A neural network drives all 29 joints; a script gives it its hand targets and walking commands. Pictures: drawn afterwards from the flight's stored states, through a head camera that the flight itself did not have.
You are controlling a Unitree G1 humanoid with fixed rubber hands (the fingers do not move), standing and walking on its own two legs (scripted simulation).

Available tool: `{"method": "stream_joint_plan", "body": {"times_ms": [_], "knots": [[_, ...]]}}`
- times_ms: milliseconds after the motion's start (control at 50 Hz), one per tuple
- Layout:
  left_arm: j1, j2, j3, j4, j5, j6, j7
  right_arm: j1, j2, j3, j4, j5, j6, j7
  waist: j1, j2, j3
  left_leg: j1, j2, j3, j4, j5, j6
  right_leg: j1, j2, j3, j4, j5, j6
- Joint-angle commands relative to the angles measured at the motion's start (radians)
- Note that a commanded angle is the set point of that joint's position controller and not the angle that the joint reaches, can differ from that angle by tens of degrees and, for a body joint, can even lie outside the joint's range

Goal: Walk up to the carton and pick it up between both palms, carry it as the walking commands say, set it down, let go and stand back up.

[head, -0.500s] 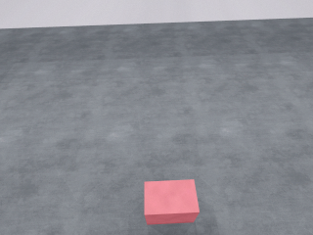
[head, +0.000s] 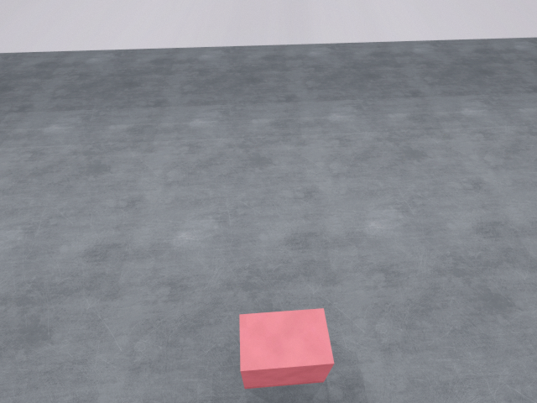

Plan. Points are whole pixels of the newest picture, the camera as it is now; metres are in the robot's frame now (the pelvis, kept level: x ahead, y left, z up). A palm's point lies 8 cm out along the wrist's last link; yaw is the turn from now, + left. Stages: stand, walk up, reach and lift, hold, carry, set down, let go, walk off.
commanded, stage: walk up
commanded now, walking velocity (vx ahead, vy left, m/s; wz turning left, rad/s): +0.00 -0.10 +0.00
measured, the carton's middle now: (283, 349) +0.40 -0.04 -0.66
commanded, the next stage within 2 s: stand in 1.22 s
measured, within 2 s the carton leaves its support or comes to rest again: neither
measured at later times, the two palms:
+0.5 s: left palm out of the picture +0.01 +0.23 -0.14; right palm out of the picture +0.00 -0.29 -0.14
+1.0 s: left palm out of the picture +0.02 +0.18 -0.14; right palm out of the picture -0.01 -0.29 -0.14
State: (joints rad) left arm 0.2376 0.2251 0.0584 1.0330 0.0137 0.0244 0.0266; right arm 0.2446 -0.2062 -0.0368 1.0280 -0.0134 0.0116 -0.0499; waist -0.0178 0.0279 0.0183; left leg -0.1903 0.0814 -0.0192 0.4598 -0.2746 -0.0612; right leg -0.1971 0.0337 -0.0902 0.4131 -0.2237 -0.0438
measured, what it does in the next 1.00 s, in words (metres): steps on the spot: left foot, then right foot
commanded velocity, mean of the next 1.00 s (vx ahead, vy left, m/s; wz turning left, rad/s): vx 0.00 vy -0.11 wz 0.00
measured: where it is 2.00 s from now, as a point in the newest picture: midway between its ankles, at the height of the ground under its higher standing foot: outside the picture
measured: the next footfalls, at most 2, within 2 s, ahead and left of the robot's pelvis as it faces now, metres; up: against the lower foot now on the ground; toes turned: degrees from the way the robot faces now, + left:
left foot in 0.70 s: +0.00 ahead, +0.08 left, +0.00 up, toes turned +4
right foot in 0.98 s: +0.04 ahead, -0.20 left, +0.00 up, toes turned +0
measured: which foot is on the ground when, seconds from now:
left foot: down 0.00-0.46, up 0.48-0.68, down 0.70-1.00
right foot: down 0.00-0.70, up 0.72-0.96, down 0.98-1.00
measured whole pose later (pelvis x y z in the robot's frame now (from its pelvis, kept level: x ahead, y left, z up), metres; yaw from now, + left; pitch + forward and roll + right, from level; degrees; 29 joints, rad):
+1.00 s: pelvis -0.01 -0.06 +0.00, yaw +0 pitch +0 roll +0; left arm 0.26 0.18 0.03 1.02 0.02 0.00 0.03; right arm 0.28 -0.17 -0.02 1.08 -0.02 0.00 -0.04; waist -0.02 -0.01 0.04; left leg -0.17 0.07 0.09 0.49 -0.30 -0.04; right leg -0.23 -0.06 -0.04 0.47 -0.21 0.02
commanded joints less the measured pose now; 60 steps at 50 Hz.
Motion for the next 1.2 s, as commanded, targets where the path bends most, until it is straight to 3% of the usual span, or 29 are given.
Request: {"method": "stream_joint_plan", "body": {"times_ms": [0, 200, 360, 400, 420, 440, 480, 500, 560, 600, 640, 660, 680, 700, 720, 740, 760, 800, 840, 860, 880, 920, 940, 960, 980, 1000, 1060, 1100, 1180], "knots": [[0.045, 0.118, 0.024, -0.034, -0.003, -0.001, 0.004, 0.06, -0.096, -0.015, -0.025, -0.001, 0.001, -0.008, 0.002, -0.044, -0.009, -0.086, 0.07, -0.001, -0.026, 0.152, 0.038, 0.059, -0.143, 0.105, -0.077, 0.178, -0.012], [0.038, 0.128, 0.032, -0.082, -0.001, 0.01, -0.004, 0.103, -0.088, -0.007, -0.041, -0.008, 0.012, -0.016, 0.004, -0.026, 0.011, -0.114, 0.062, 0.013, 0.016, 0.074, 0.028, -0.014, -0.146, 0.124, -0.1, 0.009, -0.032], [0.102, 0.099, 0.029, -0.117, 0.01, 0.014, -0.016, 0.096, -0.146, -0.027, -0.064, -0.008, 0.017, -0.025, 0.018, 0.1, 0.005, -0.177, 0.167, -0.15, -0.078, 0.055, 0.071, -0.007, -0.072, 0.074, 0.048, 0.014, 0.009], [0.124, 0.106, 0.028, -0.123, 0.012, 0.012, -0.018, 0.082, -0.133, -0.025, -0.079, -0.008, 0.022, -0.025, 0.028, 0.048, 0.011, -0.224, 0.129, -0.106, -0.027, -0.002, 0.052, 0.019, -0.103, 0.122, -0.003, -0.004, -0.003], [0.134, 0.122, 0.03, -0.123, 0.011, 0.01, -0.018, 0.079, -0.112, -0.021, -0.087, -0.008, 0.024, -0.024, 0.031, -0.023, 0.011, -0.247, 0.077, -0.043, 0.049, -0.042, 0.033, 0.031, -0.149, 0.18, -0.063, -0.009, -0.022], [0.136, 0.137, 0.034, -0.124, 0.01, 0.009, -0.017, 0.085, -0.09, -0.016, -0.091, -0.005, 0.027, -0.025, 0.031, -0.094, 0.005, -0.23, 0.021, 0.038, 0.161, -0.065, 0.017, 0.009, -0.21, 0.232, -0.127, -0.005, -0.058], [0.137, 0.128, 0.031, -0.138, 0.018, 0.011, -0.015, 0.083, -0.074, -0.015, -0.092, -0.002, 0.037, -0.029, 0.038, -0.154, 0.001, -0.249, -0.015, 0.056, 0.399, -0.263, 0.033, -0.043, -0.264, 0.283, -0.163, 0.053, -0.139], [0.14, 0.113, 0.023, -0.135, 0.02, 0.008, -0.011, 0.082, -0.056, -0.016, -0.086, -0.003, 0.038, -0.028, 0.029, -0.14, -0.01, -0.261, -0.009, 0.046, 0.493, -0.321, 0.044, -0.048, -0.294, 0.298, -0.16, 0.113, -0.167], [0.124, 0.085, 0.0, -0.11, 0.012, -0.009, 0.008, 0.071, -0.019, -0.008, -0.059, -0.015, 0.026, -0.01, 0.011, -0.052, -0.022, -0.237, 0.01, 0.035, 0.402, -0.267, 0.053, -0.021, -0.298, 0.277, -0.121, 0.267, -0.15], [0.104, 0.099, -0.001, -0.095, 0.003, -0.008, 0.011, 0.08, -0.019, -0.002, -0.05, 0.001, 0.02, -0.006, 0.002, -0.118, -0.031, -0.152, -0.017, 0.064, 0.278, -0.213, 0.057, -0.019, -0.252, 0.22, -0.094, 0.338, -0.131], [0.088, 0.099, -0.002, -0.08, -0.002, -0.002, 0.008, 0.108, -0.017, -0.003, -0.037, 0.011, 0.013, -0.011, -0.022, -0.133, -0.034, -0.051, -0.033, 0.09, 0.072, -0.065, 0.06, -0.022, -0.216, 0.18, -0.051, 0.358, -0.103], [0.089, 0.096, -0.002, -0.074, -0.008, -0.001, 0.006, 0.126, -0.026, -0.005, -0.035, 0.007, 0.006, -0.014, -0.037, -0.108, -0.037, 0.031, 0.0, 0.064, -0.074, 0.07, 0.064, -0.054, -0.198, 0.155, -0.029, 0.315, -0.069], [0.105, 0.049, -0.009, -0.075, -0.012, -0.005, 0.003, 0.13, -0.066, -0.012, -0.039, -0.011, -0.005, -0.016, -0.031, 0.038, -0.049, 0.124, 0.15, -0.104, -0.184, 0.067, 0.091, -0.144, -0.138, 0.1, 0.062, 0.179, -0.017], [0.135, 0.025, -0.005, -0.079, -0.002, 0.0, 0.002, 0.111, -0.169, -0.04, -0.039, -0.012, -0.001, -0.014, -0.009, 0.2, 0.007, 0.112, 0.346, -0.306, -0.218, 0.174, 0.185, -0.269, -0.018, 0.002, 0.159, -0.138, 0.045], [0.071, 0.063, 0.012, -0.092, 0.015, 0.015, 0.003, 0.162, -0.199, -0.05, -0.015, -0.019, 0.005, -0.022, -0.07, 0.204, 0.038, 0.074, 0.446, -0.395, -0.215, 0.307, 0.279, -0.319, -0.02, 0.051, 0.419, -0.331, 0.067], [0.067, 0.032, 0.015, -0.082, 0.018, 0.023, 0.0, 0.141, -0.153, -0.038, -0.004, -0.018, -0.001, -0.026, -0.04, 0.115, 0.049, 0.033, 0.401, -0.316, -0.192, 0.368, 0.286, -0.309, -0.043, 0.105, 0.54, -0.306, 0.069], [0.083, 0.013, 0.013, -0.071, 0.014, 0.023, -0.008, 0.079, -0.127, -0.031, -0.012, -0.012, -0.003, -0.026, -0.011, 0.079, 0.052, 0.004, 0.335, -0.214, -0.18, 0.338, 0.254, -0.285, -0.049, 0.123, 0.566, -0.255, 0.068], [0.103, 0.006, 0.009, -0.064, 0.011, 0.019, -0.018, 0.004, -0.103, -0.021, -0.03, -0.013, -0.008, -0.018, 0.017, 0.113, 0.052, -0.015, 0.228, -0.084, -0.164, 0.362, 0.192, -0.243, -0.046, 0.106, 0.523, -0.189, 0.074], [0.092, -0.034, -0.018, -0.062, -0.001, 0.006, -0.016, 0.006, -0.062, -0.005, -0.017, -0.021, -0.012, -0.003, 0.031, 0.189, 0.036, 0.011, 0.111, 0.006, -0.171, 0.338, 0.169, -0.172, -0.036, 0.057, 0.321, -0.175, 0.075], [0.069, -0.019, -0.017, -0.06, -0.002, 0.003, -0.007, 0.043, -0.079, -0.005, -0.003, -0.025, -0.016, -0.001, 0.001, 0.176, 0.046, 0.048, 0.135, -0.014, -0.161, 0.368, 0.177, -0.171, -0.026, 0.032, 0.264, -0.174, 0.075], [0.064, -0.021, -0.017, -0.059, 0.0, -0.003, -0.002, 0.07, -0.088, -0.008, 0.017, -0.021, -0.016, 0.001, -0.001, 0.174, 0.037, 0.07, 0.132, -0.015, -0.144, 0.394, 0.18, -0.148, -0.033, 0.024, 0.196, -0.142, 0.073], [0.105, -0.022, -0.02, -0.031, -0.002, -0.02, 0.004, 0.071, -0.098, -0.009, 0.034, -0.007, -0.013, 0.005, 0.02, 0.159, 0.019, 0.065, 0.117, 0.001, -0.101, 0.371, 0.145, -0.047, -0.033, -0.021, -0.013, 0.012, 0.066], [0.127, -0.003, -0.017, -0.015, 0.006, -0.031, 0.009, 0.072, -0.082, -0.005, 0.034, -0.001, -0.014, 0.009, 0.029, 0.123, -0.002, 0.006, 0.093, 0.017, -0.079, 0.311, 0.116, 0.057, -0.078, -0.002, -0.061, 0.079, 0.062], [0.151, 0.037, -0.014, -0.007, 0.014, -0.044, 0.012, 0.08, -0.044, 0.005, 0.031, 0.001, -0.015, 0.011, 0.031, 0.032, -0.019, -0.062, 0.059, 0.045, -0.037, 0.203, 0.08, 0.142, -0.168, 0.075, -0.067, 0.181, 0.061], [0.125, 0.086, -0.009, -0.012, 0.014, -0.05, 0.008, 0.099, -0.002, 0.016, 0.021, 0.004, -0.013, 0.014, 0.006, -0.106, -0.012, -0.127, 0.0, 0.068, -0.032, 0.033, 0.044, 0.143, -0.261, 0.198, -0.064, 0.307, 0.027], [0.129, 0.087, -0.004, 0.006, 0.008, -0.046, 0.004, 0.083, -0.006, 0.011, 0.021, 0.007, -0.005, 0.011, 0.018, -0.186, -0.006, -0.063, -0.009, 0.08, -0.035, -0.023, 0.041, 0.067, -0.273, 0.232, -0.069, 0.28, -0.02], [0.092, 0.052, -0.017, 0.008, 0.01, -0.043, 0.007, 0.065, -0.032, 0.003, 0.033, 0.003, -0.007, 0.017, 0.021, -0.177, 0.023, -0.012, 0.002, 0.083, -0.054, 0.059, 0.03, 0.03, -0.226, 0.2, -0.107, 0.236, -0.015], [0.087, 0.038, -0.023, 0.017, 0.003, -0.048, 0.008, 0.083, -0.033, 0.004, 0.048, 0.002, -0.011, 0.022, 0.014, -0.139, 0.021, 0.02, 0.021, 0.076, -0.091, 0.112, 0.028, 0.031, -0.193, 0.16, -0.101, 0.255, 0.002], [0.101, 0.027, -0.027, 0.039, -0.001, -0.053, 0.006, 0.083, -0.032, 0.01, 0.062, 0.002, -0.014, 0.02, 0.016, -0.085, 0.017, 0.037, 0.038, 0.068, -0.127, 0.138, 0.03, 0.047, -0.173, 0.134, -0.096, 0.24, 0.015]]}}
